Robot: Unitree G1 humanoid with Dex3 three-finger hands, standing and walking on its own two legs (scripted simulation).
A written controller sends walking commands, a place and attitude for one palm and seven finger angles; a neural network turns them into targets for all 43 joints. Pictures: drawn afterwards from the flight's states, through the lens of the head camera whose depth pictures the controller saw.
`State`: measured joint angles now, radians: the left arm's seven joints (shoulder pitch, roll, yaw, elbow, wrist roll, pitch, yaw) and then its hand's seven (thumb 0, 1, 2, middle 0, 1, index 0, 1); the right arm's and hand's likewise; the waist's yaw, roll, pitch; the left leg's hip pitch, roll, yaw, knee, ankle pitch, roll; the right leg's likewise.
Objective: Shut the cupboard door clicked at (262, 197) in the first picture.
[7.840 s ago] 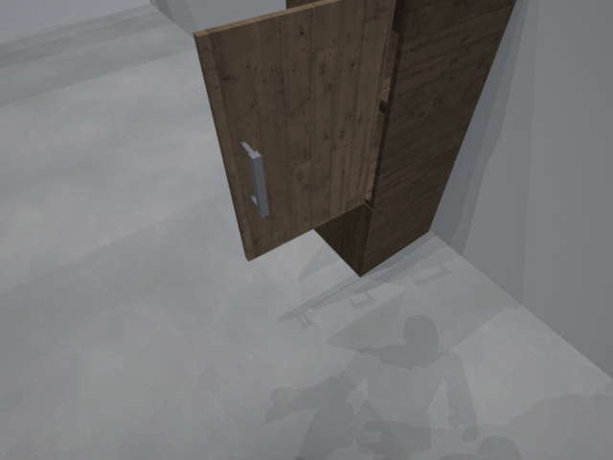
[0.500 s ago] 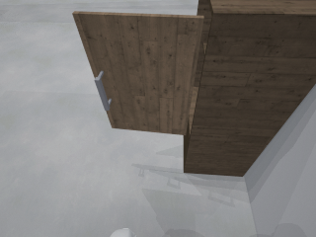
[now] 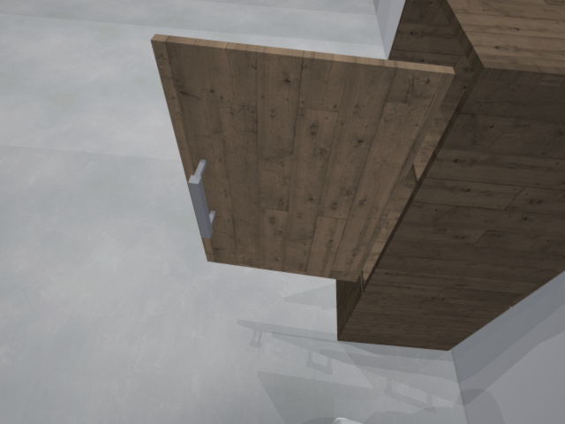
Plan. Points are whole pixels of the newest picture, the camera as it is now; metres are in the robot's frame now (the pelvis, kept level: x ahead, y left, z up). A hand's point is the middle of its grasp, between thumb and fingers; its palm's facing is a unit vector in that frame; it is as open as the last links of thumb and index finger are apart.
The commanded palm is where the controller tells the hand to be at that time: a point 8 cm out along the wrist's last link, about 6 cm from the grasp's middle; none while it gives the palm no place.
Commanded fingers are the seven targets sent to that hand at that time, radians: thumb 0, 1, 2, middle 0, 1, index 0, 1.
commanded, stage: come to a stop and stand still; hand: left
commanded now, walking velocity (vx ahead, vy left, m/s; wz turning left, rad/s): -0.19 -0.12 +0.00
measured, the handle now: (204, 201) +0.50 +0.19 -0.05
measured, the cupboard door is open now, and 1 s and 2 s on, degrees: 87 87 87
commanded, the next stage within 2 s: look again from close up in 1.58 s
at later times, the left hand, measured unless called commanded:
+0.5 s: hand out of the picture +0.10 +0.16 -0.18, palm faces +0.02 -0.98 -0.18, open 7.4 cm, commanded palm none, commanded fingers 0.00 0.90 0.90 -0.20 -0.30 -0.20 -0.30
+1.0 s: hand out of the picture +0.03 +0.18 -0.17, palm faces +0.02 -0.97 -0.25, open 7.4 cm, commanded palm none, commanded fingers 0.00 0.90 0.90 -0.20 -0.30 -0.20 -0.30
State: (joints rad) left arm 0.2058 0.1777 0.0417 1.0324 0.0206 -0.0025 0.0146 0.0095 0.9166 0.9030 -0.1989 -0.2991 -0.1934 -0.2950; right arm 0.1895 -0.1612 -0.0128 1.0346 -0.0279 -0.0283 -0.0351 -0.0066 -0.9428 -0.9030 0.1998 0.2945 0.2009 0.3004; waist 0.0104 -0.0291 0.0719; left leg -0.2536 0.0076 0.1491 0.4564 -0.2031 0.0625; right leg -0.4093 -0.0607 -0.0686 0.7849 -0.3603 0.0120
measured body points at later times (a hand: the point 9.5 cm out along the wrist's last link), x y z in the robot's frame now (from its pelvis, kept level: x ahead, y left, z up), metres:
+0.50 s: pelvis +0.02 -0.01 +0.00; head +0.05 +0.00 +0.44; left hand +0.10 +0.22 -0.16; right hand +0.04 -0.24 -0.16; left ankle +0.02 +0.09 -0.74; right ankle +0.00 -0.13 -0.73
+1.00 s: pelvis -0.02 -0.02 +0.00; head -0.02 -0.02 +0.45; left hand +0.03 +0.23 -0.15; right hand +0.08 -0.28 -0.13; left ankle +0.02 +0.09 -0.74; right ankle -0.01 -0.13 -0.74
